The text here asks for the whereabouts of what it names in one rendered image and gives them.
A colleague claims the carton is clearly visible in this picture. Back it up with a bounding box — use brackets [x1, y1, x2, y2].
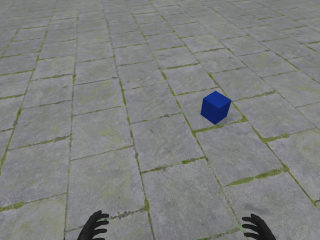
[200, 91, 232, 125]

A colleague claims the robot left hand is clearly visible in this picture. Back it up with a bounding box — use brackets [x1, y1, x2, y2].
[77, 210, 109, 240]

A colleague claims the robot right hand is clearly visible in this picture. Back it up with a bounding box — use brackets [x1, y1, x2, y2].
[242, 213, 276, 240]

